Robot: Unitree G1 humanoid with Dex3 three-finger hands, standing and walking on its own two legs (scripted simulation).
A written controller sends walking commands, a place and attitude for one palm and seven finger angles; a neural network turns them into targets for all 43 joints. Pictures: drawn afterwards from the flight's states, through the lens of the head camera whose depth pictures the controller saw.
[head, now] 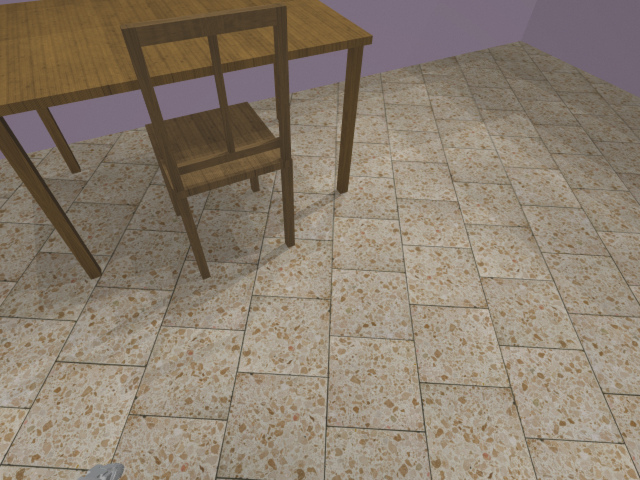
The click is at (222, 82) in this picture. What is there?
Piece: chair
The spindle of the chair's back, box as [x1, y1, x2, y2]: [207, 35, 234, 153]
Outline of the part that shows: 207,36 227,149 229,153 234,151 216,35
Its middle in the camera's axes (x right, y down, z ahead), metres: -0.27 -0.38 +1.06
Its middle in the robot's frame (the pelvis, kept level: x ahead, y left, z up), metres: +1.03 +0.32 -0.07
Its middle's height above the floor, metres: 0.70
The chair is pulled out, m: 0.00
